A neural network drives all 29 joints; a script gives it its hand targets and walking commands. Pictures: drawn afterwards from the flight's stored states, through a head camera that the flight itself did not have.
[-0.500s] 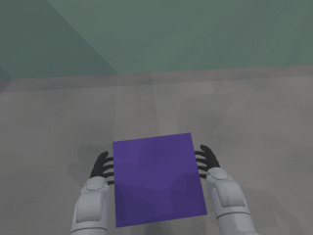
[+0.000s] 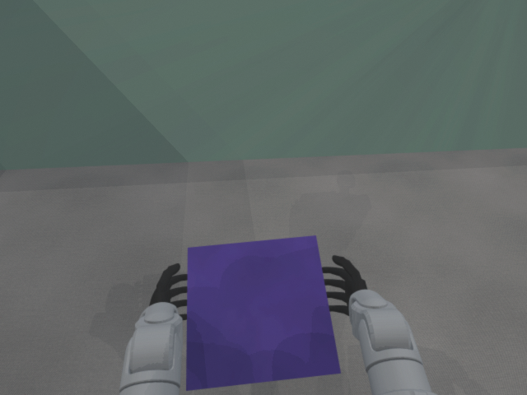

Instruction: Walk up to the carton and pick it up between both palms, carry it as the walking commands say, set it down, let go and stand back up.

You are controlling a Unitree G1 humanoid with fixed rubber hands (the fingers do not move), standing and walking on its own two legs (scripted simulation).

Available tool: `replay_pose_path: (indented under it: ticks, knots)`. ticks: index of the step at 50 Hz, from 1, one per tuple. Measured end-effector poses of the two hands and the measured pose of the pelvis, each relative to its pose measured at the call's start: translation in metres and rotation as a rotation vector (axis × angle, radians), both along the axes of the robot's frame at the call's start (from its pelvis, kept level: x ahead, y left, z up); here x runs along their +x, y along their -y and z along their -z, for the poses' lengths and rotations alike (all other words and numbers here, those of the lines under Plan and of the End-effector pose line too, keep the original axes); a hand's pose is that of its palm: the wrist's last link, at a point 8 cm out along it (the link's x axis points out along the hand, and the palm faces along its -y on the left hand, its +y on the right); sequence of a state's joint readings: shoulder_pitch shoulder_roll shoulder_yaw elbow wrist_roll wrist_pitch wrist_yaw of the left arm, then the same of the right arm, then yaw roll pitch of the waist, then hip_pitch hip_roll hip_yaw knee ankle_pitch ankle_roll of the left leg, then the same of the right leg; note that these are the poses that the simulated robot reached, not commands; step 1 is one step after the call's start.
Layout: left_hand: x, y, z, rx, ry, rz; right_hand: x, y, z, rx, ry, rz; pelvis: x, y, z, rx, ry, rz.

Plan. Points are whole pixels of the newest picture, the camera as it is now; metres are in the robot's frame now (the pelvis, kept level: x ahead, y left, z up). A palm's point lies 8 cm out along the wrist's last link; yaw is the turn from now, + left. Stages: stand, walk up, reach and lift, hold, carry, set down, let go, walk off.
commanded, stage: hold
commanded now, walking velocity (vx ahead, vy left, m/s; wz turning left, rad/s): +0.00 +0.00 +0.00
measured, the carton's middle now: (259, 315) +0.31 +0.02 -0.07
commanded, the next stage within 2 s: set down in 0.22 s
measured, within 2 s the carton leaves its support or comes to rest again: neither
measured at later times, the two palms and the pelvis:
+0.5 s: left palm (182, 328) +0.24 +0.14 +0.01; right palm (369, 310) +0.27 -0.16 +0.01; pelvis -0.02 -0.04 -0.01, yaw +3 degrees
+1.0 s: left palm (178, 337) +0.27 +0.16 -0.07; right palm (344, 327) +0.29 -0.14 -0.08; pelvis -0.04 +0.00 -0.03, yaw +1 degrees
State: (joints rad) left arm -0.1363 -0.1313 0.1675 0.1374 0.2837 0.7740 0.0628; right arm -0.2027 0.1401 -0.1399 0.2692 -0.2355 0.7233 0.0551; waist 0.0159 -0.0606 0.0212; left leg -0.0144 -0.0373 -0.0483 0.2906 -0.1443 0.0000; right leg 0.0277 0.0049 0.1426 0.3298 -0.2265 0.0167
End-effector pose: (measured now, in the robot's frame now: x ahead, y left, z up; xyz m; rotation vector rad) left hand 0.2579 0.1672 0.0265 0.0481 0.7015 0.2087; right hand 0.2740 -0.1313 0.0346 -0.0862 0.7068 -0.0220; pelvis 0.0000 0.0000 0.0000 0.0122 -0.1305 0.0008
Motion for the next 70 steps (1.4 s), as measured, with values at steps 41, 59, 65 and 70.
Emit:
replay_pose_path:
  ticks: [41, 59, 65, 70]
  knots:
    - [0.006, 0.004, 0.063, -0.026, -0.025, -0.059, 0.012, 0.001, 0.083, 0.025, -0.050, 0.022, -0.030, 0.010, 0.020, -0.020, -0.203, -0.030]
    - [0.012, 0.009, 0.120, -0.026, 0.005, -0.106, 0.024, 0.004, 0.138, 0.025, -0.029, 0.004, -0.054, 0.006, 0.053, -0.008, -0.417, -0.020]
    - [0.019, 0.015, 0.143, -0.023, 0.003, -0.113, 0.029, 0.009, 0.162, 0.020, -0.035, 0.011, -0.062, 0.015, 0.069, -0.005, -0.479, -0.024]
    - [0.022, 0.019, 0.165, -0.018, 0.005, -0.110, 0.039, 0.013, 0.182, 0.032, -0.029, 0.020, -0.064, 0.022, 0.084, -0.003, -0.557, -0.021]
